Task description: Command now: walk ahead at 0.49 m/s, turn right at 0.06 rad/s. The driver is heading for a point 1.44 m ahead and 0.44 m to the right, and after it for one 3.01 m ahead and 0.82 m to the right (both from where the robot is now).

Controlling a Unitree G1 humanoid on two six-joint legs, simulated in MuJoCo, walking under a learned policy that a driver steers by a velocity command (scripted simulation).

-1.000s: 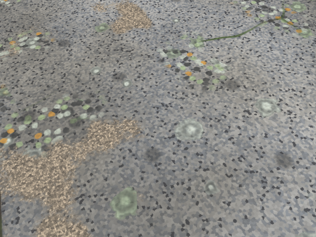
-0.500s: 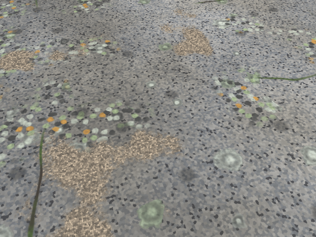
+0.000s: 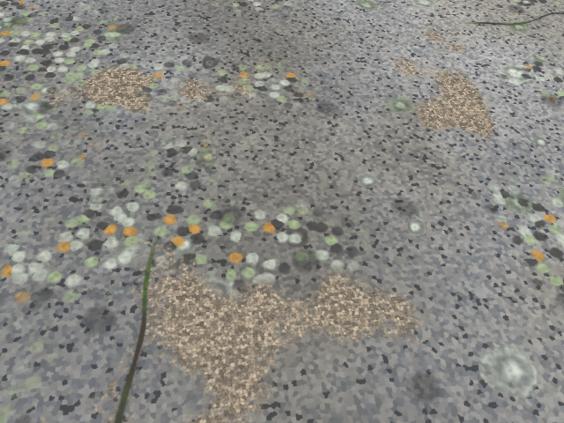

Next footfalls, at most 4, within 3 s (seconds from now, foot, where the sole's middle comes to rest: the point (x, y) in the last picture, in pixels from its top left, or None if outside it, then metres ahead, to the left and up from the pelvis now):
0.28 right None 0.35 -0.09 -0.79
0.70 left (232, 362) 0.64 0.08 -0.79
1.24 right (375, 327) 0.74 -0.30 -0.79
1.76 left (348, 214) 1.13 -0.27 -0.79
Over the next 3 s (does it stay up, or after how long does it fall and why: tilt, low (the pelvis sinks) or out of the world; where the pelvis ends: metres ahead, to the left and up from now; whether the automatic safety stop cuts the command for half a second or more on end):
stays up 1.58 -0.40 0.00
